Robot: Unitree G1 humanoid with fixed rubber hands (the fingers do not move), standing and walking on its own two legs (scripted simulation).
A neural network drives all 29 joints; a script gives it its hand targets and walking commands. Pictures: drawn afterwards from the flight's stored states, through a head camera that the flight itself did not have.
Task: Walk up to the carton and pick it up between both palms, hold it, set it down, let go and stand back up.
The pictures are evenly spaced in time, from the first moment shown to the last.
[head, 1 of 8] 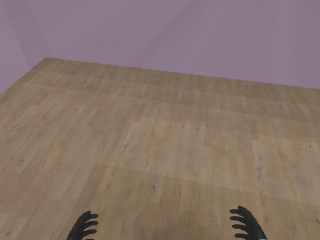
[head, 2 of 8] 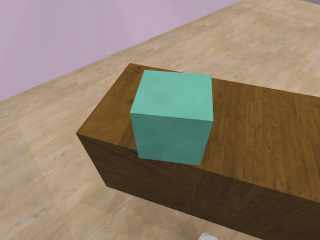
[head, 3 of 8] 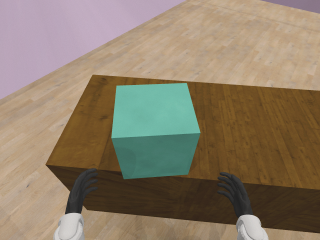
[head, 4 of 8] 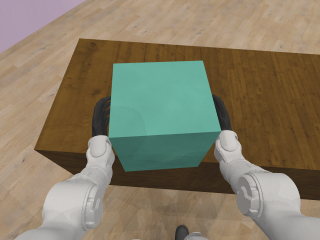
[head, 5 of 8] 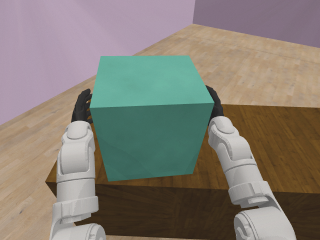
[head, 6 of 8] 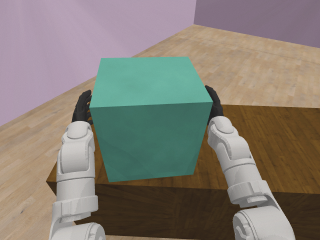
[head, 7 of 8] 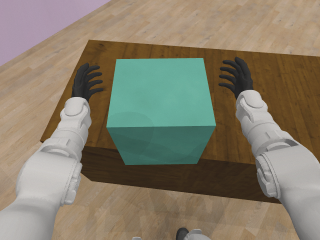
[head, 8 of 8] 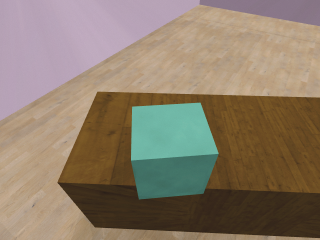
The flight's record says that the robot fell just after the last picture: no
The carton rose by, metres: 0.23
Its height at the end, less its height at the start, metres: +0.00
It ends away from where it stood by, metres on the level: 0.03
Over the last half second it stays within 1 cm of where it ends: yes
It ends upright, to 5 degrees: yes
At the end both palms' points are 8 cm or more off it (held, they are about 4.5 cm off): yes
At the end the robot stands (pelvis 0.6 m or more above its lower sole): yes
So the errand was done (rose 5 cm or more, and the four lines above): yes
